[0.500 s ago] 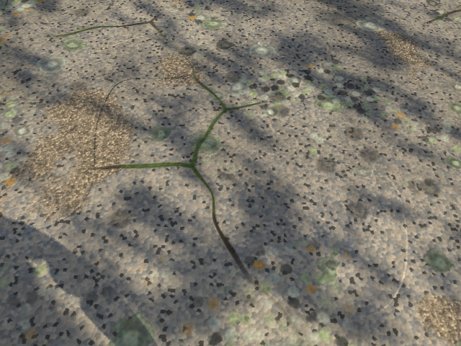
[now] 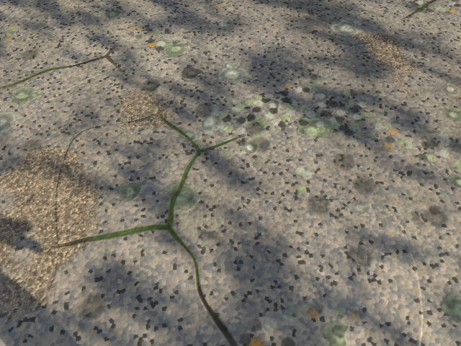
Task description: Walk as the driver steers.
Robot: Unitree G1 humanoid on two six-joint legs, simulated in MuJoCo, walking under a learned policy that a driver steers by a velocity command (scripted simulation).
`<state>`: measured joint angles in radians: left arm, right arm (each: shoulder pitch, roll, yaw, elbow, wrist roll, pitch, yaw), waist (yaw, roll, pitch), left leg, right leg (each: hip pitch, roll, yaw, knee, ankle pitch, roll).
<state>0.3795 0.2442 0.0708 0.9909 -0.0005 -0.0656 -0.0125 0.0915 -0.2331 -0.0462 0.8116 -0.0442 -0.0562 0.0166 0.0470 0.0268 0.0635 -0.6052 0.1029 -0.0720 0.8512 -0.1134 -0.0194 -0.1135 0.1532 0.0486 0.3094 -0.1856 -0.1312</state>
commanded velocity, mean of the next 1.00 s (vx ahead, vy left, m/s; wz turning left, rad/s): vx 0.40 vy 0.00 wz -0.34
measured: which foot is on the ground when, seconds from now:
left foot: up 0.00-0.24, down 0.26-0.76, up 0.78-1.00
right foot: down 0.00-0.24, up 0.26-0.74, down 0.76-1.00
